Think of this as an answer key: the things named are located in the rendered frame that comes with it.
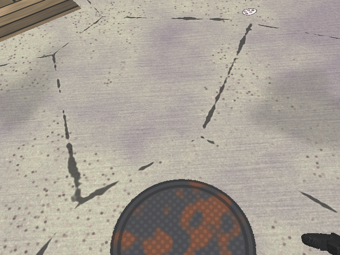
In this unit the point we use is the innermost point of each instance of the robot right hand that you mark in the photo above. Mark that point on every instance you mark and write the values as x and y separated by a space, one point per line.
324 242

